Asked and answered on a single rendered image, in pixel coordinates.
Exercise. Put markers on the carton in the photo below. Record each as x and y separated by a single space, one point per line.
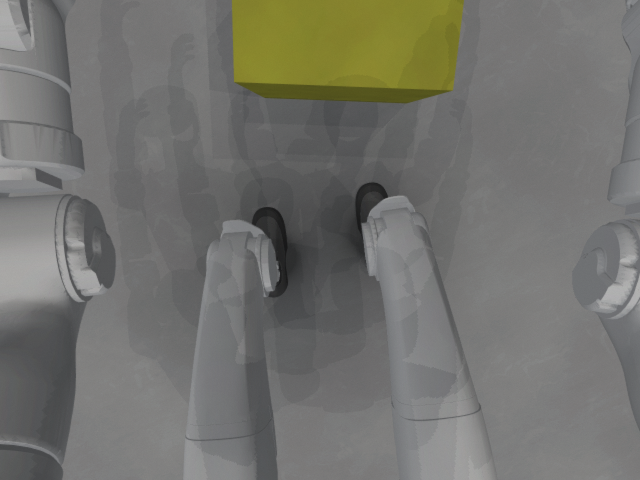
390 51

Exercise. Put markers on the robot right forearm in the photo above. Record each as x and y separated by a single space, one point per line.
624 186

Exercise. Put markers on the robot left shin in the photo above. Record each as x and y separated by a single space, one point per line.
240 226

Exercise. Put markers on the robot left upper arm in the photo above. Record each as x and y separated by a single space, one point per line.
55 255

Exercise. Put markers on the robot left forearm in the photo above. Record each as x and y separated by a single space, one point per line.
38 147

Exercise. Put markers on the robot right foot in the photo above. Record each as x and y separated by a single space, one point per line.
368 196

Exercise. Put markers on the robot right upper arm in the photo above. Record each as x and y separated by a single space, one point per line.
606 280

